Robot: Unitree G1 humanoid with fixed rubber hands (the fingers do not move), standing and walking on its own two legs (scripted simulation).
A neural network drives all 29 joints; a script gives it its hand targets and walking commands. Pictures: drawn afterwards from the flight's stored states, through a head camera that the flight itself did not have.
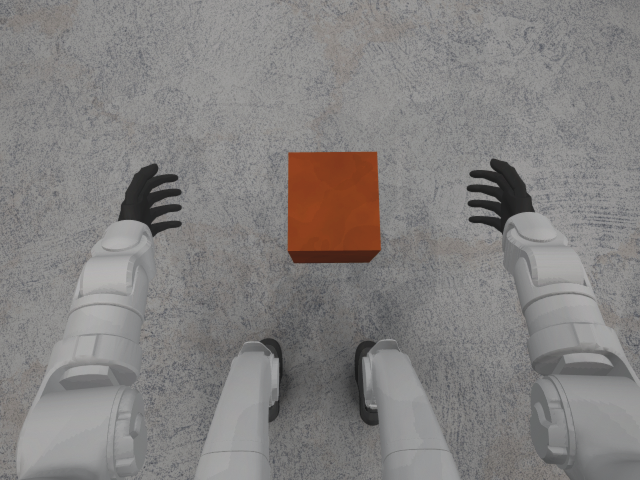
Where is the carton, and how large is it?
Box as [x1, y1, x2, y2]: [288, 152, 380, 262]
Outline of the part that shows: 288,152 288,252 293,261 368,262 380,250 376,152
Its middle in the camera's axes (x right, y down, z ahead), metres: +0.03 -0.07 +0.99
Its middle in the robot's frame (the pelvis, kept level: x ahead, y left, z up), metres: +0.54 -0.02 -0.58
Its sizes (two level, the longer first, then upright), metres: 0.234 0.208 0.213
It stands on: the floor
